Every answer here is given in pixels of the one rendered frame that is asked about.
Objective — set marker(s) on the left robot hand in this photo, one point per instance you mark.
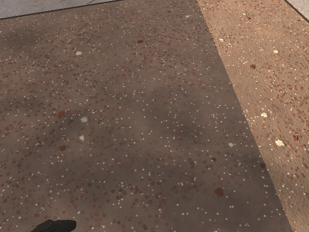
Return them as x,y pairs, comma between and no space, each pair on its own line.
64,225

